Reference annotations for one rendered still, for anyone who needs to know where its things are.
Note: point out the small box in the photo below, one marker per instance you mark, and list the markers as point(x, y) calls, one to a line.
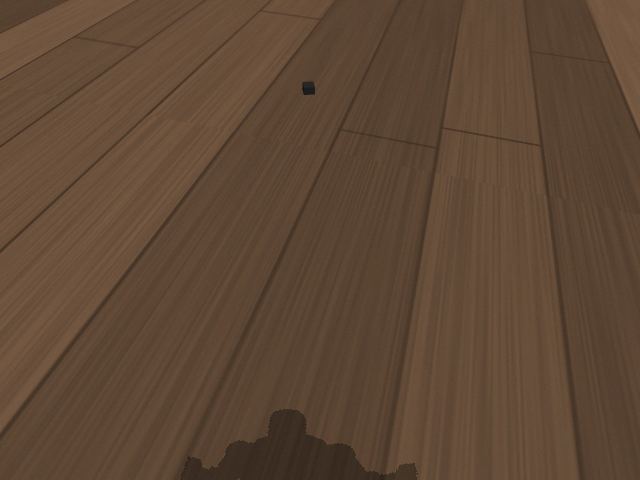
point(308, 88)

